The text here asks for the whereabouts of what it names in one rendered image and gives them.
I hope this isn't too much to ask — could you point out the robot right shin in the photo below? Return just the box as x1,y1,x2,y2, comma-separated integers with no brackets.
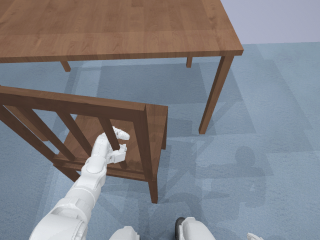
182,217,196,223

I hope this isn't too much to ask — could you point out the right robot foot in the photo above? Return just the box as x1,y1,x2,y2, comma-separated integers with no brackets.
175,217,185,240

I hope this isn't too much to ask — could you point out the left robot forearm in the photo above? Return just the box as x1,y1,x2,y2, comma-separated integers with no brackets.
29,155,107,240

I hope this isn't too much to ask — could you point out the robot left upper arm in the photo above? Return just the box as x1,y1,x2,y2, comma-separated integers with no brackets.
32,214,88,240

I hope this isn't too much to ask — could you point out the chair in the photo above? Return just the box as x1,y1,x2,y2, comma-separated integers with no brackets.
0,85,168,204

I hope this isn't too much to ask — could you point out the table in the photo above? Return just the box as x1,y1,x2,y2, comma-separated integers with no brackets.
0,0,244,142

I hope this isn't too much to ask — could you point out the left robot hand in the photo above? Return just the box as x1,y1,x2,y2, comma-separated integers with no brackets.
91,126,130,164

